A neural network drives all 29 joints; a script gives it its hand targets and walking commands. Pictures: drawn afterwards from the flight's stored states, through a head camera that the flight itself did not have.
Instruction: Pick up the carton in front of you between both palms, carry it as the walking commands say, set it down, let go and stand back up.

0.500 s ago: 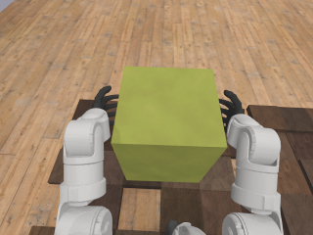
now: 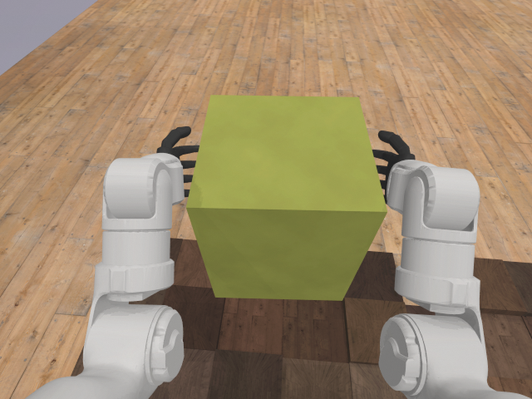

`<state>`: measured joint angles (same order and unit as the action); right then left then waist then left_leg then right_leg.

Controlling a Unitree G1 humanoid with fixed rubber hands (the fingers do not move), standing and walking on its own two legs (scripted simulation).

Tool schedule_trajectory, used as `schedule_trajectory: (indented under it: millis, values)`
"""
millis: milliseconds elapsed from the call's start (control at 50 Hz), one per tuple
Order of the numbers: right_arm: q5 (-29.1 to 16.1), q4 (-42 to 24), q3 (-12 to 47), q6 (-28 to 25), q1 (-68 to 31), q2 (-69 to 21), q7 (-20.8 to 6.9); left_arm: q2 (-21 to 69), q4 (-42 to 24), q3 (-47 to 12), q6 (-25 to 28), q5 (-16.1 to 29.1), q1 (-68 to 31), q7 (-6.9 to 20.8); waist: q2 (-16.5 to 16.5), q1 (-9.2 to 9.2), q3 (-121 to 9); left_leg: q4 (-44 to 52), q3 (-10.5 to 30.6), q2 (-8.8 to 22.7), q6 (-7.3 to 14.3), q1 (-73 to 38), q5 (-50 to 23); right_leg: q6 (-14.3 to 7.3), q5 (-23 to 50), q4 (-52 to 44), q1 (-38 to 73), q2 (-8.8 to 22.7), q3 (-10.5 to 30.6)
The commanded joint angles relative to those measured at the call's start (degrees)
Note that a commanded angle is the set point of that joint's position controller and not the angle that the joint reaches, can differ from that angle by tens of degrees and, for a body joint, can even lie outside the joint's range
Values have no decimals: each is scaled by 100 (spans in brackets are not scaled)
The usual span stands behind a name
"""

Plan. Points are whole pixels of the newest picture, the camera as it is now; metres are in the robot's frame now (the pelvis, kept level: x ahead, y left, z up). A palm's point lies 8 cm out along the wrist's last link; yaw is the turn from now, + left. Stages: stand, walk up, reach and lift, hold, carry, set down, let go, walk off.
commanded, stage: carry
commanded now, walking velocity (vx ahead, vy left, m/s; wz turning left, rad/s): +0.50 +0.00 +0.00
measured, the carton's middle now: (281, 205) +0.39 +0.00 +0.10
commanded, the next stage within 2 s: none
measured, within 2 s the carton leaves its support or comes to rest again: neither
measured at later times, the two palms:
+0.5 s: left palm (201, 126) +0.65 +0.17 +0.05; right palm (335, 120) +0.69 -0.13 +0.06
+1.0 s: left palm out of the picture +1.03 +0.12 +0.19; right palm (351, 10) +0.99 -0.18 +0.19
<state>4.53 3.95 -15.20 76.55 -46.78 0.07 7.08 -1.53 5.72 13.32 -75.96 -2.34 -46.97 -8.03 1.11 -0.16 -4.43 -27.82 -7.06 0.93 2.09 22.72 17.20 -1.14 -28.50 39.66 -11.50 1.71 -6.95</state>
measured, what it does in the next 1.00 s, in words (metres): walks ahead: right foot, then left foot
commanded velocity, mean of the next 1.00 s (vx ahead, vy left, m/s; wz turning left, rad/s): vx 0.50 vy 0.00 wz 0.00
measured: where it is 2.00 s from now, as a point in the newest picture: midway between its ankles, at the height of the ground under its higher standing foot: (252, 204)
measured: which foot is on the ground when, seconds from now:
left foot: down 0.00-0.34, up 0.36-0.60, down 0.62-1.00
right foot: down 0.00-0.02, up 0.04-0.30, down 0.32-0.72, up 0.74-1.00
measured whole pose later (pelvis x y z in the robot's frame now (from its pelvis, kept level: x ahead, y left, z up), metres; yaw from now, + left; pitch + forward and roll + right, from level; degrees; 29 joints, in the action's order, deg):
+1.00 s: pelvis +0.65 +0.02 +0.00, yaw -1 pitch +4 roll +1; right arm -0.2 7.3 -12.9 75.0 -48.1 1.8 9.3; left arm -0.8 5.3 16.6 -77.2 -5.8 -48.8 -6.9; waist 1.0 7.9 -5.8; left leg -29.7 -5.2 -1.9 4.6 4.7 13.7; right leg -2.7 3.2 31.6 -35.4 -0.3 -2.7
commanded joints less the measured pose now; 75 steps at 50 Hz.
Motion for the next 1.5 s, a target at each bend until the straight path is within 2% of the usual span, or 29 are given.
schedule_trajectory:
  millis: [0, 20, 40, 60, 120, 240, 280, 300, 320, 340, 360, 400, 460, 580, 660, 680, 700, 720, 760, 960, 1000, 1020, 1040, 1080, 1120, 1360, 1420, 1460, 1480]
  values:
    - [-2416, 380, 3347, -98, -3596, -5820, -1297, 6008, -241, -3318, 51, 2402, -4125, 1383, -932, 619, -2205, 532, 623, 486, 269, -4283, -3138, -92, 178, 3210, -2479, -151, 296]
    - [-2460, 596, 3159, -85, -3438, -5829, -1334, 5830, 158, -3145, 15, 2319, -4004, 1332, -930, 690, -1715, 176, 1567, 928, 357, -4452, -5626, -139, -267, 4103, -3660, -378, 156]
    - [-2379, 560, 3041, -106, -3921, -5635, -1313, 6053, 427, -3017, -43, 2292, -4079, 1318, -1364, 723, -2330, -329, 2802, 1848, 1411, -5620, -7722, -104, -328, 4713, -4820, -544, 241]
    - [-2502, 346, 3110, -161, -4292, -5765, -1313, 6124, 272, -2835, -34, 2169, -4175, 1313, -1410, 664, -2668, -302, 3241, 2473, 1869, -5330, -5995, -190, -321, 5383, -4999, -72, 869]
    - [-3025, -53, 3378, -287, -4803, -6575, -1452, 6217, 304, -2747, 103, 1887, -3952, 1223, -276, 298, -1969, 255, 2342, 1700, 1168, -3759, -2361, -152, -209, 4557, -4867, 183, 613]
    - [-2857, 145, 3474, -665, -4020, -6864, -1557, 6687, 278, -3075, 522, 1880, -3422, 1202, -1131, 212, -1574, 423, 299, 592, 567, -2044, -4542, -222, 2373, -101, -1880, -371, -457]
    - [-2769, 8, 3604, -775, -3685, -6848, -1518, 6706, 155, -3220, 661, 1948, -3136, 1231, -1049, -528, -2373, -1182, -141, 677, 313, -1587, -6031, -295, 3072, -597, 598, -872, -925]
    - [-2709, -149, 3710, -805, -3715, -6838, -1501, 6728, 9, -3308, 759, 1980, -3197, 1260, -291, -892, -2851, -2620, -364, 302, 178, -1174, -5546, -350, 3176, -804, 1623, -1022, -998]
    - [-2655, -182, 3829, -859, -3701, -6750, -1477, 6843, -20, -3449, 807, 2125, -3103, 1331, 388, -805, -2809, -4048, 90, -90, 61, 316, -1189, -692, 4188, -658, 2733, 199, 594]
    - [-2563, -169, 3786, -840, -3259, -6726, -1445, 6641, -127, -3590, 887, 2165, -3137, 1361, 1964, -511, -3945, -6263, 554, -961, -126, 1460, 1197, -1962, 4930, -1206, 3569, 1865, 4026]
    - [-2406, -259, 3730, -880, -3264, -6554, -1354, 6820, -363, -3783, 919, 2384, -3278, 1413, 1264, -472, -4109, -6955, 1336, -516, 31, 1832, 957, -2118, 3742, -1122, 3405, 1920, 4217]
    - [-2335, -572, 3762, -915, -3295, -6504, -1235, 7050, -1035, -4116, 984, 2793, -3719, 1469, 459, -467, -3246, -6460, 1126, -113, 123, 2330, 947, -1753, 3025, -1165, 2401, 1608, 3643]
    - [-2151, -878, 3806, -1006, -2994, -6278, -1115, 7194, -1506, -4439, 1062, 3140, -3922, 1505, 195, -277, -2926, -5065, 1107, 186, 135, 2328, 1384, -1484, 2098, -1293, 1509, 1506, 3058]
    - [-2090, -962, 4124, -1087, -2418, -6013, -1113, 6681, -1371, -4493, 1028, 2789, -3095, 1489, 744, -253, -2816, -1518, 348, -55, -10, 585, -603, -962, 3776, -939, 724, 1197, 1245]
    - [-2161, -1073, 4195, -1017, -2821, -5606, -1153, 6250, -1341, -4446, 866, 2711, -3252, 1466, -85, -41, -2337, 765, -123, -500, 4, -1039, -1719, -344, 4398, 3, 302, 280, 31]
    - [-2153, -1002, 4132, -984, -2791, -5468, -1148, 6109, -1393, -4417, 783, 2737, -3382, 1454, -574, 186, -2600, 217, 869, 123, 454, -2510, -2734, -60, 4068, 903, -833, 143, 44]
    - [-2151, -898, 4082, -927, -2594, -5360, -1138, 6033, -1391, -4377, 687, 2727, -3412, 1448, -1708, 536, -2898, 48, 2306, 1035, 1062, -3850, -4328, 157, 1861, 2142, -2356, -261, 90]
    - [-2286, -998, 4095, -836, -2705, -5324, -1131, 5968, -1296, -4260, 632, 2650, -3502, 1429, -1788, 596, -2738, -39, 2900, 1484, 1361, -4556, -5444, 153, -68, 2974, -3652, -553, 379]
    - [-2585, -1201, 4143, -640, -3152, -5376, -1152, 5726, -941, -3850, 490, 2410, -3251, 1342, -583, 779, -2431, -320, 2654, 1436, 1167, -4815, -5324, -45, -189, 2972, -4623, -277, 674]
    - [-3333, -203, 3684, -224, -4803, -5928, -1493, 4980, -26, -2534, 16, 1337, -3658, 1003, -696, 388, -1495, 584, 1001, 768, 527, -1437, -2922, -219, 3939, -1204, -905, -269, 292]
    - [-3243, 170, 3525, -183, -4865, -5956, -1470, 4900, 246, -2421, -48, 1383, -3608, 1037, -435, -123, -1860, -668, 493, 464, 267, -1170, -3605, -282, 4234, -1226, 664, -407, 3]
    - [-3191, 405, 3416, -153, -4810, -5916, -1442, 4883, 345, -2363, -67, 1413, -3645, 1072, -82, -437, -2108, -1772, 237, 170, 139, -768, -3281, -310, 4078, -1249, 1556, -433, -35]
    - [-3112, 560, 3282, -90, -4992, -6126, -1408, 4737, 506, -2274, -56, 1395, -3901, 1085, 1698, -356, -2641, -3695, 550, -409, -136, 1111, 809, -1171, 5728, -886, 3362, 1218, 2113]
    - [-2959, 604, 3138, -12, -4959, -6079, -1345, 5242, 587, -2337, -25, 1637, -3774, 1137, 1135, -528, -3074, -4935, 1072, -175, 2, 1779, 1244, -1662, 2055, -1567, 2787, 1595, 3607]
    - [-2873, 500, 3025, -20, -4990, -6409, -1287, 5848, -36, -2594, 13, 2049, -4579, 1218, 475, -424, -2741, -4487, 1072, 56, 5, 1936, 693, -1565, 2610, -1722, 2019, 1356, 3182]
    - [-1744, 24, 3408, -697, -3056, -6397, -1045, 7176, -896, -3966, 685, 2903, -4240, 1659, 741, -506, -2704, -464, 465, -102, -202, 656, -1617, -1130, 3590, -805, 1211, 562, 1146]
    - [-1736, 250, 3538, -802, -2640, -6262, -1149, 7039, -613, -4139, 833, 2882, -3774, 1670, 248, -34, -2681, 663, -12, -133, -131, -1664, -2611, -824, 3017, 705, -222, 143, 489]
    - [-1689, 593, 3392, -845, -2251, -5911, -1238, 6876, -80, -4068, 850, 2681, -3311, 1675, -1020, 8, -2909, -547, 2467, 1806, 177, -3968, -5087, -361, -430, 2623, -2711, -308, 502]
    - [-1653, 657, 3384, -899, -2203, -5744, -1266, 6884, 203, -3930, 852, 2577, -3024, 1669, -1675, 265, -3302, -180, 3595, 2244, 911, -4489, -3178, -201, -469, 3220, -3543, -339, 835]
